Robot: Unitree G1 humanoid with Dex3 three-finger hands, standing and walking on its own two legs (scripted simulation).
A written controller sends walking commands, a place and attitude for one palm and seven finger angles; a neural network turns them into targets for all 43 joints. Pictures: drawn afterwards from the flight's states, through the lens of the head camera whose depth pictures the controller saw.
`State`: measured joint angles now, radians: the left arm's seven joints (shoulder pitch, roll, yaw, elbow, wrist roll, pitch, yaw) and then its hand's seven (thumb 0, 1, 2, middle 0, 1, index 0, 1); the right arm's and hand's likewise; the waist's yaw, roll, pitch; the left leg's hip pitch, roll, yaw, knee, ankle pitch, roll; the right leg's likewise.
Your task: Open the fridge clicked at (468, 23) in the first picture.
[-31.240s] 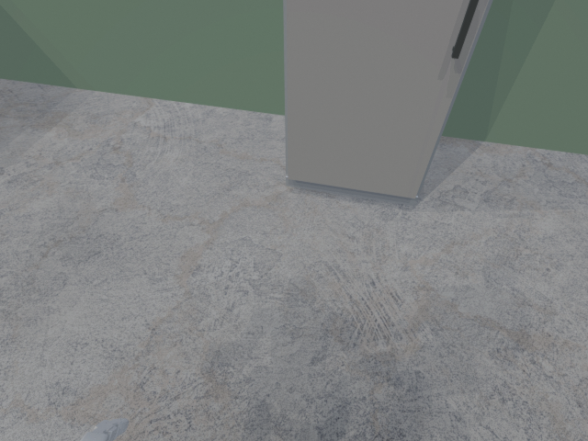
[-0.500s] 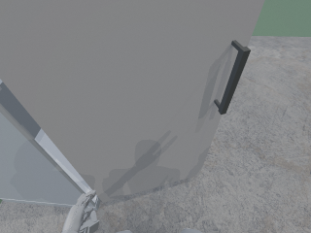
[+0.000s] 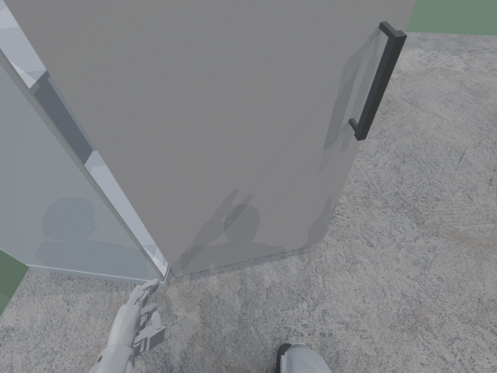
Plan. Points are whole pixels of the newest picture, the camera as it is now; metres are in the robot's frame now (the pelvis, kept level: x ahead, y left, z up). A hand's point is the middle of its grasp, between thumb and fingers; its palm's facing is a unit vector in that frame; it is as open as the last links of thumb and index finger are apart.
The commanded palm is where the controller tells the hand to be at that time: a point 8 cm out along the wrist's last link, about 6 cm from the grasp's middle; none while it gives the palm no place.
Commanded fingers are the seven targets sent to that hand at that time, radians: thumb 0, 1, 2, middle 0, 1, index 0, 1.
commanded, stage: stop stepping back and stand still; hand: right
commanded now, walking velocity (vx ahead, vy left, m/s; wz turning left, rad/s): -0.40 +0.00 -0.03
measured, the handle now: (371, 87) +0.61 -0.22 +0.11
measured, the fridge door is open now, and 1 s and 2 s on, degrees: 69 69 69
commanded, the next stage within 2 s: let the arm hang, fingers relaxed in 0.84 s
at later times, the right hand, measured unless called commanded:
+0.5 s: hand out of the picture +0.07 -0.29 +0.19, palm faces +0.51 +0.76 -0.40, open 7.4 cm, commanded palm +0.02 -0.32 +0.19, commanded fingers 0.00 -0.90 -0.90 0.20 0.30 0.20 0.30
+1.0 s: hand out of the picture +0.09 -0.31 +0.14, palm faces +0.43 +0.70 -0.57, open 7.4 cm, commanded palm none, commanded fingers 0.00 -0.90 -0.90 0.20 0.30 0.20 0.30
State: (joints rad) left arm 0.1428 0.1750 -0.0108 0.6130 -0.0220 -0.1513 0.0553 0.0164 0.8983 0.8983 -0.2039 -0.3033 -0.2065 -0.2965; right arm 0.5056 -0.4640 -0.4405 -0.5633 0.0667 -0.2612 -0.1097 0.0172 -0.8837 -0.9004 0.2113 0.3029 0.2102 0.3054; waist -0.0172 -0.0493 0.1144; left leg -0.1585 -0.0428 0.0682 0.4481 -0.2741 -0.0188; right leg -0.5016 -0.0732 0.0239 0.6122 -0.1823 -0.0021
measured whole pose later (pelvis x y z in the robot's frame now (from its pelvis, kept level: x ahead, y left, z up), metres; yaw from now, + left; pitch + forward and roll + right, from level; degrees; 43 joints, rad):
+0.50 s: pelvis -0.10 -0.02 +0.00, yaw -3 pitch -3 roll +1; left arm 0.27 0.17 -0.01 0.67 -0.01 -0.11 0.05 0.02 0.90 0.90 -0.20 -0.30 -0.21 -0.30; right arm 0.50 -0.43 -0.43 -0.51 0.03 -0.24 -0.13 0.02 -0.88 -0.90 0.21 0.30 0.21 0.31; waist -0.04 0.05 -0.01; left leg -0.23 -0.01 0.07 0.54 -0.25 0.06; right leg -0.51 0.02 -0.01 1.13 -0.43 -0.02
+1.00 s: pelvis -0.10 -0.02 -0.01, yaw -4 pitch +0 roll +0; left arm 0.32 0.19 0.01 0.67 0.00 -0.10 0.02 0.02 0.90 0.90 -0.20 -0.30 -0.21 -0.30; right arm 0.46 -0.47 -0.40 -0.29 -0.03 -0.18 -0.10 0.01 -0.89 -0.90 0.20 0.30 0.20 0.30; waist 0.00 -0.03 -0.04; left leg -0.32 0.07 0.11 0.59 -0.21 0.01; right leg -0.34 -0.06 -0.03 0.72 -0.42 0.01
